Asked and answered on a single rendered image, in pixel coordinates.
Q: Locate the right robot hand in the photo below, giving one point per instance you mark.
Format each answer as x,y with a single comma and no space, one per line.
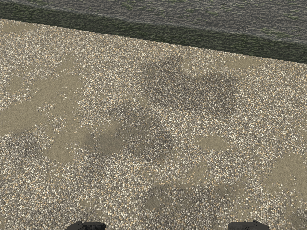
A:
247,225

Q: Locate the left robot hand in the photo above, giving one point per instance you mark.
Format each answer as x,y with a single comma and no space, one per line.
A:
79,225

